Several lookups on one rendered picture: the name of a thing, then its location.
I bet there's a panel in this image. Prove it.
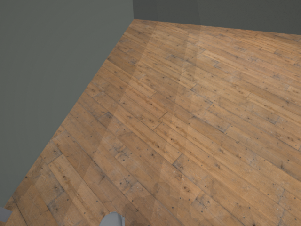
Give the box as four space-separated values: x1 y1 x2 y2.
0 207 12 222

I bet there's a left robot thigh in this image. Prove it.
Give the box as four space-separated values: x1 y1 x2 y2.
99 213 125 226

